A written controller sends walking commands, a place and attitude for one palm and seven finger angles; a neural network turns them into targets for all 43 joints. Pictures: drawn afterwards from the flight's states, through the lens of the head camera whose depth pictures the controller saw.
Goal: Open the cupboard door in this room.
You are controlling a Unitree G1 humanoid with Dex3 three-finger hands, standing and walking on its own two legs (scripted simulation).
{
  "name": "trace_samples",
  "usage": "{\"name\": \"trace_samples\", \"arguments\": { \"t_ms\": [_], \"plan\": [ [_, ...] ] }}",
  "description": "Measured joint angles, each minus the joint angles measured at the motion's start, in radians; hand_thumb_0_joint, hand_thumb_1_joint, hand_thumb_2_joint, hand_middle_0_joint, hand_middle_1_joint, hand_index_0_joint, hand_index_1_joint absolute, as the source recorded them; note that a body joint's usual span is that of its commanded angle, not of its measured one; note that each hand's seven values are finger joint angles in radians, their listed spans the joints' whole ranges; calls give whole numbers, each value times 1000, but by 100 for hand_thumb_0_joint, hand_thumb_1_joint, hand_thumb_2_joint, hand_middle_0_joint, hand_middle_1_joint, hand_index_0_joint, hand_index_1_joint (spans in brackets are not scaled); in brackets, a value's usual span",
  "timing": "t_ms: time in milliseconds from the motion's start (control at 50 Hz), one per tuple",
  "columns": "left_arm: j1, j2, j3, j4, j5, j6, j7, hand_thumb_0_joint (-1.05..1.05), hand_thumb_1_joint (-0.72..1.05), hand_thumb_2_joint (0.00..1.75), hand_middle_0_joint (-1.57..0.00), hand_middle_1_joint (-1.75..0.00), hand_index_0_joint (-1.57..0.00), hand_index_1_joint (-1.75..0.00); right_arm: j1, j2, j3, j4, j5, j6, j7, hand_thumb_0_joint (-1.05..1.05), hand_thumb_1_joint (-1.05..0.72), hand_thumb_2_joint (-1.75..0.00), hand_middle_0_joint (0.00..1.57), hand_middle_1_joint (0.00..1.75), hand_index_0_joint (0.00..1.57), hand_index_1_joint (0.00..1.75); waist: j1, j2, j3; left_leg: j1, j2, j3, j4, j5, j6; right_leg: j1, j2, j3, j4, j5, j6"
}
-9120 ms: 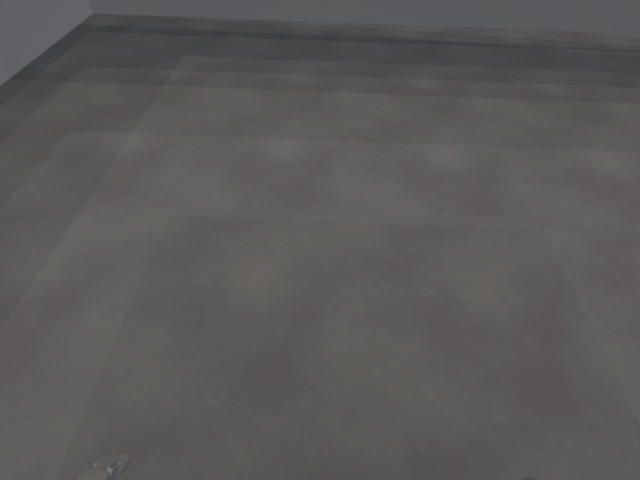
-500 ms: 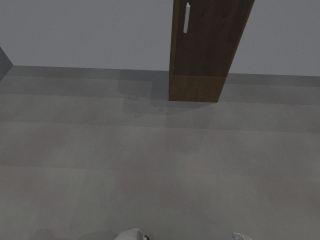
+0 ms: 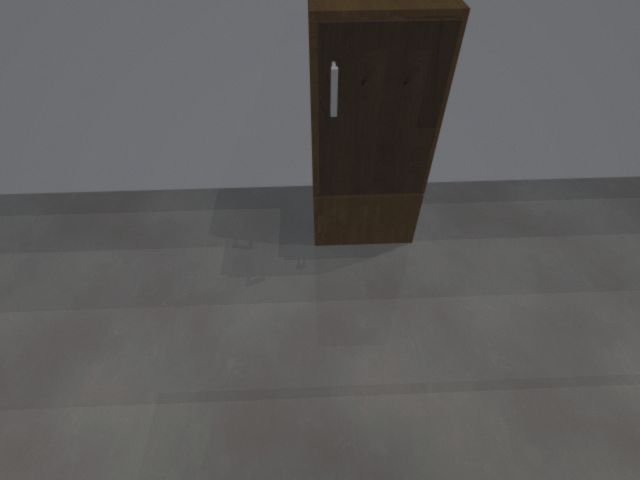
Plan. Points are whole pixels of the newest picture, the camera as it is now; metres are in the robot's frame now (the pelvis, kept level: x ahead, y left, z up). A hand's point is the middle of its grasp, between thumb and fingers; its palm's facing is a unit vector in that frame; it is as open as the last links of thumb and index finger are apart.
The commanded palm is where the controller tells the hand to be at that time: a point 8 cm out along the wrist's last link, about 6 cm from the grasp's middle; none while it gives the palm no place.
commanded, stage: stand and wait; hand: left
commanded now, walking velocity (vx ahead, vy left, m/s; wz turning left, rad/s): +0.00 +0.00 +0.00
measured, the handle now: (333, 89) +1.12 +0.03 -0.05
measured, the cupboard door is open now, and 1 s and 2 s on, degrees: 0 0 0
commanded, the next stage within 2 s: look at it before walking up in 0.68 s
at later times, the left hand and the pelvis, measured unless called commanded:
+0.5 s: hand out of the picture +0.00 +0.12 -0.17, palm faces +0.08 -0.98 -0.17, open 7.3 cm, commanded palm none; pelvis +0.03 -0.03 +0.00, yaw +1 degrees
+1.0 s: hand out of the picture -0.01 +0.13 -0.18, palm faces +0.07 -0.98 -0.18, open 7.4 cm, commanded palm none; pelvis +0.02 -0.03 +0.00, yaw +1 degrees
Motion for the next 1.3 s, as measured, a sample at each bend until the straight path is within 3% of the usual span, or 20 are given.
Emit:
{"name": "trace_samples", "arguments": {
  "t_ms": [360,620,1300],
  "plan": [
    [31,-52,-5,34,-10,-3,14,1,92,90,-20,-30,-20,-30,61,56,19,53,3,-6,-17,1,-91,-90,20,30,20,30,0,-3,20,53,41,-31,-31,-14,-47,70,45,-33,-48,-21,-40],
    [50,-65,-5,32,-7,-6,14,0,91,90,-20,-30,-20,-30,30,41,12,35,1,-1,-22,2,-92,-90,20,30,20,30,9,-6,26,52,54,-41,-23,-14,-57,77,57,-43,-50,-21,-52],
    [20,-20,5,15,-5,-5,5,0,91,90,-19,-30,-20,-30,39,37,11,26,2,-11,-12,1,-91,-90,20,30,20,30,5,-15,40,43,32,-26,-31,12,-27,70,37,-28,-72,23,-28]
  ]
}}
